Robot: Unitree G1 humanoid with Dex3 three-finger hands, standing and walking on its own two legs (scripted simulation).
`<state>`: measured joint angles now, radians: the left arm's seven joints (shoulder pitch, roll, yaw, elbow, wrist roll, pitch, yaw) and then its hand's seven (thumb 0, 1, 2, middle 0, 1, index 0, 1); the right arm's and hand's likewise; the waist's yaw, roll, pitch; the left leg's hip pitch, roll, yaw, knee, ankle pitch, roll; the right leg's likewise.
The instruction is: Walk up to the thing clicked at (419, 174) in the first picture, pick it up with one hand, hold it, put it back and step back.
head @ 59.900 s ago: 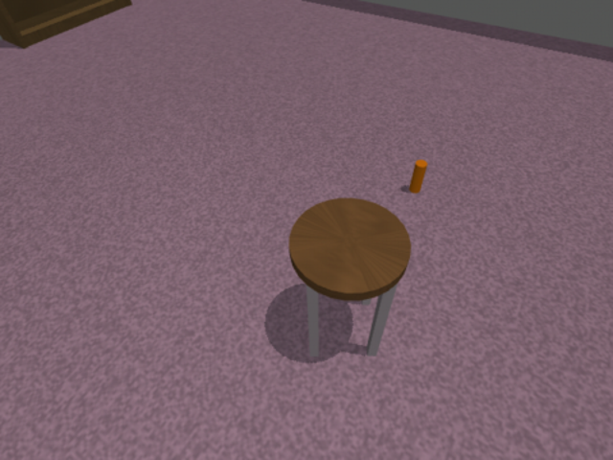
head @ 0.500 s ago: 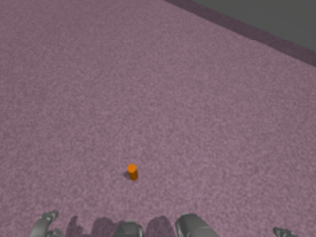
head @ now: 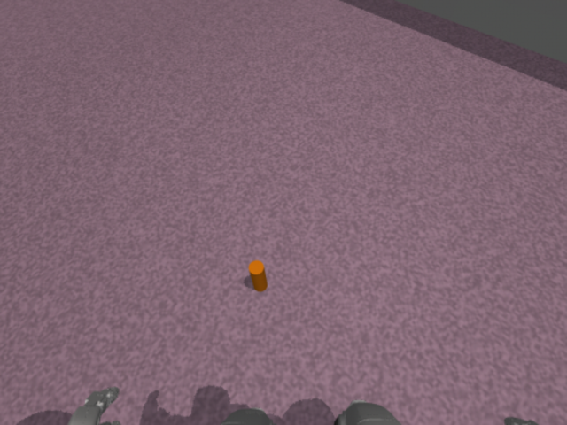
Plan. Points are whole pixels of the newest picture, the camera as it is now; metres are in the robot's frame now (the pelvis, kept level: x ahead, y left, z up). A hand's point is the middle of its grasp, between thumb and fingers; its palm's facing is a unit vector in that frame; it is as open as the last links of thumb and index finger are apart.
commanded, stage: step back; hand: left
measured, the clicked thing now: (258, 276) +0.59 +0.14 -0.67
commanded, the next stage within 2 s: none
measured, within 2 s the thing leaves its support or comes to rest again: neither
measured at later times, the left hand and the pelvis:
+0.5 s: hand out of the picture -0.07 +0.25 -0.14, palm faces -0.07 -0.91 -0.41, open 7.3 cm; pelvis -0.16 -0.02 +0.00, yaw -5 degrees
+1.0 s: hand out of the picture -0.21 +0.27 -0.14, palm faces +0.00 -0.93 -0.38, open 7.3 cm; pelvis -0.33 +0.00 +0.01, yaw -1 degrees
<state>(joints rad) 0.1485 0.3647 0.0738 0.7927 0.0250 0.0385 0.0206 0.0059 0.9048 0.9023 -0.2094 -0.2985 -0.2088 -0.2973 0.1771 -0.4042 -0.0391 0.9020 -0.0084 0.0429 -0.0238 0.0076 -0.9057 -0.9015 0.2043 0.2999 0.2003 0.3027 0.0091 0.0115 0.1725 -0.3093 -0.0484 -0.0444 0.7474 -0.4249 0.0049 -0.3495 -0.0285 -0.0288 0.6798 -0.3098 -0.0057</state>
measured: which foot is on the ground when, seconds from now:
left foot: up 0.00-0.00, down 0.02-0.44, up 0.46-0.74, down 0.76-1.00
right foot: down 0.00-0.04, up 0.06-0.38, down 0.40-0.78, up 0.80-1.00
